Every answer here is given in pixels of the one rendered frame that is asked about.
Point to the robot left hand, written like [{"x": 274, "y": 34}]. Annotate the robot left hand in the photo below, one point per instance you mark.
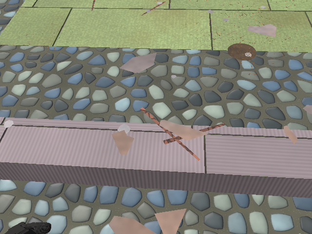
[{"x": 30, "y": 228}]

